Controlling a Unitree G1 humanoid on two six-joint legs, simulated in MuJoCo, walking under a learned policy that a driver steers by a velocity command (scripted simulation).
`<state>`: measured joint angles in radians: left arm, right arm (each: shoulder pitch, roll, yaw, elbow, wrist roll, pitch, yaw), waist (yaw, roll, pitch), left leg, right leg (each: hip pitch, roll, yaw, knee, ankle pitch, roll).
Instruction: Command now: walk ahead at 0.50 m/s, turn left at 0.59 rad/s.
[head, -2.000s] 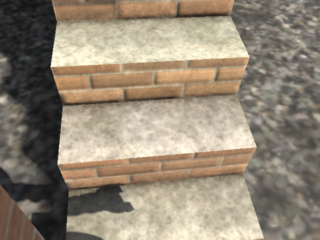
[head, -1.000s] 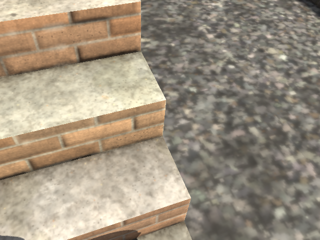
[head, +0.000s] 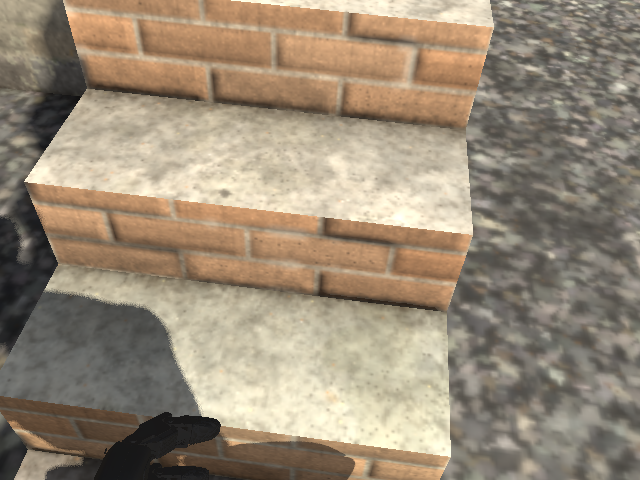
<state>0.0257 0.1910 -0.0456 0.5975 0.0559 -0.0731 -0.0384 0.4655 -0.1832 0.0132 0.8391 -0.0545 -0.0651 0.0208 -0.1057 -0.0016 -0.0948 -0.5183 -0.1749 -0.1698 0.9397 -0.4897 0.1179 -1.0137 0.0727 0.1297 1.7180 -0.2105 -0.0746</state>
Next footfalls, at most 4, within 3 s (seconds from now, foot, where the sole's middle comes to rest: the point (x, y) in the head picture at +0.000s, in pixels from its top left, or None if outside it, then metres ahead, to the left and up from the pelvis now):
0.02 right None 0.07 -0.19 -0.54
0.40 right None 0.11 -0.30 -0.92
0.66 left None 0.00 -0.16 -0.65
1.24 right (538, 454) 0.61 -0.61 -0.94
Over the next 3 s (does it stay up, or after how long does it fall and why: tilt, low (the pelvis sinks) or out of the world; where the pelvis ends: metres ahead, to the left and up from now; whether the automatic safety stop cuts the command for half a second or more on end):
falls after 1.54 s (low)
